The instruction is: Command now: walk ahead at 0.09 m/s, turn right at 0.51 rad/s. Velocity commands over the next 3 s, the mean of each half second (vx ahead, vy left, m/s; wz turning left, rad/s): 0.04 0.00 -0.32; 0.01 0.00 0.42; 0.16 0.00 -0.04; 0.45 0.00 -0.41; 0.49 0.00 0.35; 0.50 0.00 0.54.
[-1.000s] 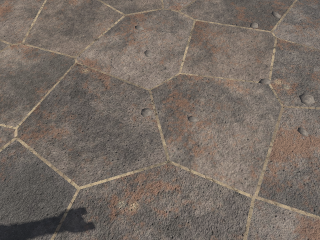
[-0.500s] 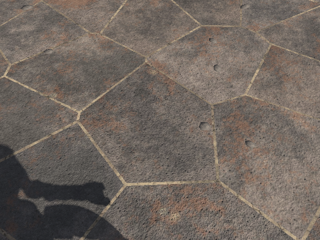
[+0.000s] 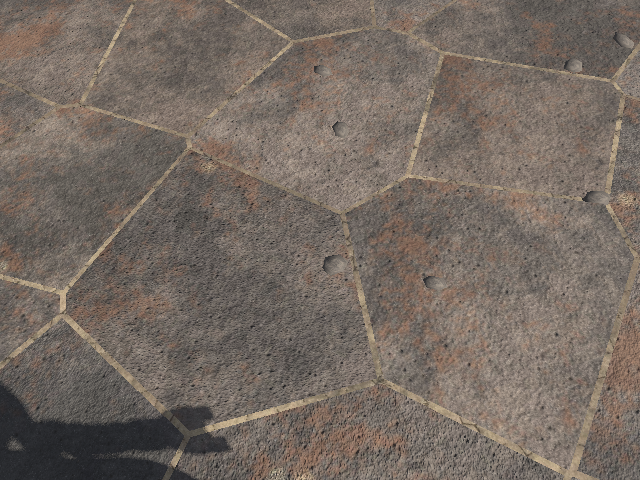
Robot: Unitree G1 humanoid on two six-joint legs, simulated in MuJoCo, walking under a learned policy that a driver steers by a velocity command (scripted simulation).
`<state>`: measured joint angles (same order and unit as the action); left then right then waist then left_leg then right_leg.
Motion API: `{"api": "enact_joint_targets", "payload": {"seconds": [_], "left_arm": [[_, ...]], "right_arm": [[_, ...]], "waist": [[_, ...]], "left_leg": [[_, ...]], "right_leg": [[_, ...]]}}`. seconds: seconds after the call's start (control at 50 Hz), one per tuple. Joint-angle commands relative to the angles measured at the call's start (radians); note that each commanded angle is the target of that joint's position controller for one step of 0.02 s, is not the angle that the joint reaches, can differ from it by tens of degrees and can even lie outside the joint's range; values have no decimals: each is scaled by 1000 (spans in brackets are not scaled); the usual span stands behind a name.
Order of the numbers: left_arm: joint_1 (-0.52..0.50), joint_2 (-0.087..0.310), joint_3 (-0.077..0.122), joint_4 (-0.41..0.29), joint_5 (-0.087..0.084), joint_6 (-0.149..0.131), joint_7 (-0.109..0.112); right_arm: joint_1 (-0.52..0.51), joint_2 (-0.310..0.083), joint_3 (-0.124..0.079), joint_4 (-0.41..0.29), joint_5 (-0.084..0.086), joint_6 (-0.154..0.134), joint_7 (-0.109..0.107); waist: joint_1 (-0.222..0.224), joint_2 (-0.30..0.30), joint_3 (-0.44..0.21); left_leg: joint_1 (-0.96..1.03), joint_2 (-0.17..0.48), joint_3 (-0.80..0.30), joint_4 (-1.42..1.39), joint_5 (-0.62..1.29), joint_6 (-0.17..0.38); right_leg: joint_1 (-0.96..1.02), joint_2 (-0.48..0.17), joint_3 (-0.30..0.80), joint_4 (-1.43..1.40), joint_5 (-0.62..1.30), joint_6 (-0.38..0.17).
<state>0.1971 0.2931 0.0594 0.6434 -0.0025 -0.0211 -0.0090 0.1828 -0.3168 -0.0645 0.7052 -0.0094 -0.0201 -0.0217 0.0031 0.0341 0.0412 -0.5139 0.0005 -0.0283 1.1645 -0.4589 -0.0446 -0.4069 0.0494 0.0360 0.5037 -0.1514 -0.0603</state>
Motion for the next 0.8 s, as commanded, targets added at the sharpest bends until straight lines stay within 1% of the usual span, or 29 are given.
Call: {"api": "enact_joint_targets", "payload": {"seconds": [0.02, 0.06, 0.12, 0.16, 0.2, 0.24, 0.28, 0.3, 0.32, 0.34, 0.36, 0.38, 0.4, 0.42, 0.44, 0.46, 0.48, 0.5, 0.52, 0.58, 0.62, 0.66, 0.68, 0.7, 0.72, 0.74, 0.76, 0.78, 0.8], "left_arm": [[-16, 165, 44, -76, 11, 1, 20], [-6, 177, 49, -73, 4, 5, 29], [-7, 184, 53, -74, -8, 22, 44], [-14, 184, 54, -78, -7, 33, 48], [-15, 183, 56, -82, -5, 42, 47], [-20, 171, 52, -85, -1, 49, 44], [-22, 156, 44, -84, -3, 54, 40], [-34, 146, 39, -84, -8, 56, 39], [-41, 122, 28, -82, -11, 58, 40], [8, 74, 12, -71, 4, 54, 40], [106, 34, -2, -55, 33, 45, 36], [82, 60, 5, -57, 37, 38, 37], [68, 90, 11, -38, 41, 34, 38], [27, 85, 12, -30, 40, 33, 36], [-12, 84, 14, -25, 39, 38, 35], [-32, 91, 17, -37, 37, 42, 33], [-42, 91, 17, -42, 31, 43, 32], [-28, 99, 21, -38, 27, 41, 33], [-20, 97, 24, -34, 25, 37, 36], [-18, 88, 33, -29, 21, 25, 41], [-13, 80, 39, -27, 15, 19, 40], [-5, 86, 49, -25, 12, 17, 37], [-1, 97, 55, -24, 13, 18, 36], [7, 114, 62, -23, 15, 20, 37], [23, 135, 68, -22, 21, 21, 40], [13, 147, 69, -26, 24, 19, 44], [14, 136, 62, -40, 24, 13, 51], [-5, 129, 55, -49, 21, 9, 57], [-47, 131, 54, -52, 12, 9, 59]], "right_arm": [[31, -79, -23, -63, -5, 1, -10], [26, -69, -18, -57, -5, 5, -17], [-19, -58, -13, -63, -2, 13, -20], [-48, -57, -13, -68, 2, 13, -17], [-69, -58, -14, -74, 6, 7, -14], [-63, -62, -16, -70, 10, -2, -7], [-57, -61, -16, -70, 12, -12, 2], [-39, -55, -17, -66, 12, -18, 7], [-8, -49, -15, -55, 8, -24, 14], [-12, -76, -16, -62, -12, -27, 15], [-63, -132, -19, -85, -30, -23, 12], [-94, -45, 10, -69, -50, -22, 16], [-129, -5, 22, -80, -33, -24, 25], [-113, -28, 14, -68, -15, -23, 29], [-82, -68, 4, -63, 0, -23, 31], [-76, -97, -3, -63, 9, -23, 30], [-74, -120, -8, -69, 11, -20, 27], [-76, -128, -11, -80, 12, -16, 26], [-81, -127, -12, -90, 13, -13, 24], [-67, -133, -23, -112, 27, 2, 15], [-62, -133, -29, -129, 31, 16, 10], [-69, -126, -32, -149, 33, 29, 8], [-72, -119, -33, -158, 34, 33, 9], [-70, -109, -31, -165, 35, 36, 10], [-57, -96, -29, -168, 34, 39, 12], [-38, -90, -32, -168, 29, 42, 17], [-50, -123, -47, -172, 25, 44, 20], [-43, -137, -59, -167, 29, 49, 23], [-30, -116, -55, -160, 36, 58, 24]], "waist": [[-29, -138, -162], [-26, -135, -175], [-11, -137, -179], [-3, -151, -160], [6, -165, -146], [12, -178, -158], [15, -185, -168], [-2, -183, -168], [-25, -172, -166], [-2, -110, -175], [87, 114, -174], [92, 204, -136], [82, 147, -118], [59, 122, -119], [32, 113, -108], [27, 109, -88], [28, 109, -68], [27, 98, -58], [28, 98, -59], [14, 75, -88], [8, 52, -112], [7, 16, -123], [6, -22, -121], [5, -82, -114], [8, -158, -104], [5, -249, -105], [23, -232, -104], [10, -146, -93], [-12, -107, -71]], "left_leg": [[-68, 21, -42, -47, 83, -13], [-62, 5, -48, -133, 108, -34], [-45, -5, -68, -247, 161, -53], [-24, -15, -78, -311, 177, -56], [1, -25, -85, -370, 167, -53], [41, -23, -78, -426, 148, -44], [99, -21, -63, -510, 146, -28], [153, -21, -50, -608, 200, -13], [243, -3, -43, -752, 338, 10], [343, 96, -132, -807, 478, 47], [400, 254, -308, -804, 745, 137], [289, 308, -399, -823, 714, 263], [269, 249, -356, -821, 621, 251], [278, 174, -294, -801, 526, 195], [266, 135, -265, -794, 452, 160], [237, 130, -274, -802, 389, 145], [209, 122, -280, -806, 355, 137], [204, 116, -285, -807, 337, 137], [214, 113, -296, -794, 350, 144], [253, 111, -338, -736, 470, 181], [253, 99, -355, -702, 513, 189], [209, 66, -338, -662, 489, 171], [169, 37, -305, -625, 450, 149], [111, -2, -248, -561, 382, 117], [32, -53, -168, -462, 273, 77], [-29, -78, -84, -313, 11, 45], [-85, -44, -65, -89, -179, 18], [-105, -14, -77, 32, -179, 1], [-108, 14, -78, 15, -130, -8]], "right_leg": [[187, -231, 287, -179, 354, -190], [192, -220, 280, -166, 381, -192], [190, -203, 311, -156, 243, -174], [169, -190, 343, -155, 144, -164], [164, -185, 382, -145, 113, -161], [189, -194, 397, -110, 178, -159], [216, -196, 417, -66, 278, -155], [215, -182, 416, -41, 296, -140], [197, -160, 393, -19, 256, -105], [152, -113, 348, 23, 102, -46], [81, 7, 215, 142, -245, 15], [92, -5, 153, 114, -344, 68], [150, -41, 140, 67, -265, 92], [185, -35, 127, -1, -148, 96], [218, -28, 124, -20, -84, 96], [235, -35, 116, -30, -51, 92], [242, -34, 97, -20, -48, 81], [229, -30, 77, 1, -61, 68], [215, -27, 62, 11, -69, 62], [184, -24, 35, 38, -50, 68], [191, -26, 26, 46, -30, 65], [227, -49, 36, 28, 3, 45], [251, -79, 59, 0, 29, 24], [281, -135, 110, -41, 69, -13], [321, -240, 205, -89, 157, -80], [338, -383, 318, -128, 293, -174], [333, -479, 380, -142, 418, -249], [313, -480, 343, -134, 454, -253], [298, -430, 258, -129, 414, -208]]}}
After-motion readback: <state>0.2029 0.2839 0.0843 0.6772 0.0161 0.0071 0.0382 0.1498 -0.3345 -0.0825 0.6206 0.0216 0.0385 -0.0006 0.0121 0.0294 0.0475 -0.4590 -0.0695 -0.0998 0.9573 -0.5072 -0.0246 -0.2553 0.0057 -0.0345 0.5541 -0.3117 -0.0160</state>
